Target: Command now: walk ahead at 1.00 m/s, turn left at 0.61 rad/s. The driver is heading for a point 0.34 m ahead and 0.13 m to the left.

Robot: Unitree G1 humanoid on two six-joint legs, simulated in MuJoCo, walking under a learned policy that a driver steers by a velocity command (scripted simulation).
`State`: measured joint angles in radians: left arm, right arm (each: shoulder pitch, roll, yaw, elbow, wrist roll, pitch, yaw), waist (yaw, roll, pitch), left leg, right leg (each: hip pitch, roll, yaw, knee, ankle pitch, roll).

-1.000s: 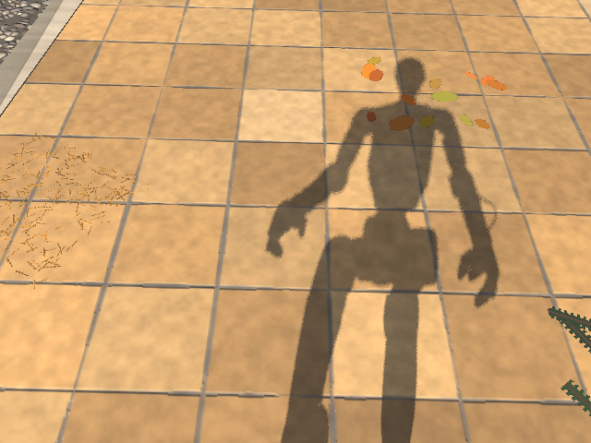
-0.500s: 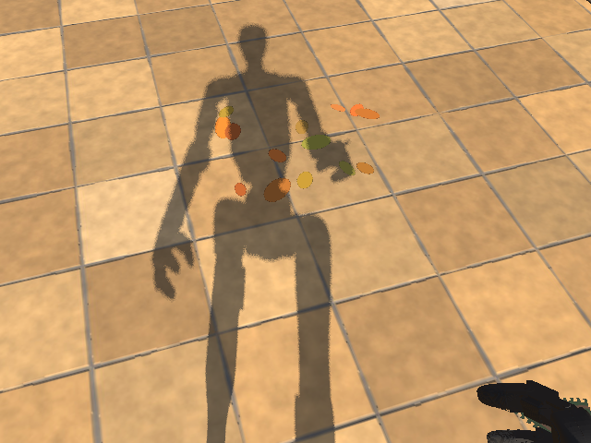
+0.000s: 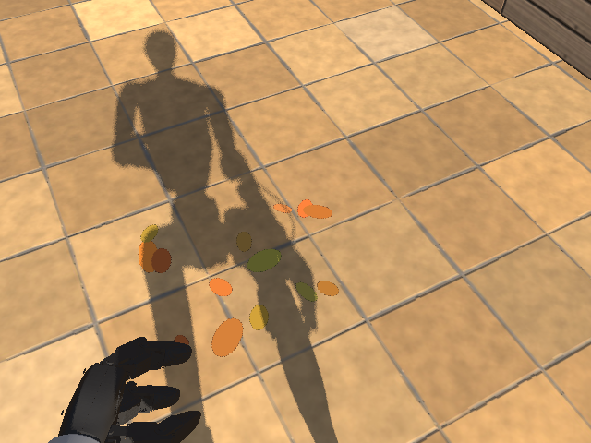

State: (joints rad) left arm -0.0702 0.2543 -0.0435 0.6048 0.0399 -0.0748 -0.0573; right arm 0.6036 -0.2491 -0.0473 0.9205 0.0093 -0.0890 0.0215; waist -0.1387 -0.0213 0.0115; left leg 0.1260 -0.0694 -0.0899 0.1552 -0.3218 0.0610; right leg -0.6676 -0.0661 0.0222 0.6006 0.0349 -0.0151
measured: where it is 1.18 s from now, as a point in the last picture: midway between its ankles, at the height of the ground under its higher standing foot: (259, 403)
